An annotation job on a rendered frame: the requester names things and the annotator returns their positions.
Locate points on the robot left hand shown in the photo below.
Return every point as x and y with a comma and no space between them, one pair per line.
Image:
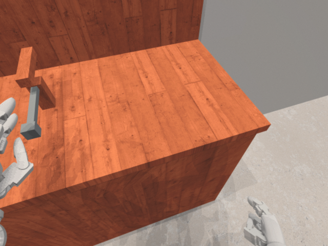
16,173

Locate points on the robot right hand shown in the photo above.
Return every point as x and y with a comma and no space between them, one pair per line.
267,229

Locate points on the tap lever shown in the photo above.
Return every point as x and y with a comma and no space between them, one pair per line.
31,129

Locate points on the counter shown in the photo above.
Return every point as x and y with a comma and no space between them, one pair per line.
139,121

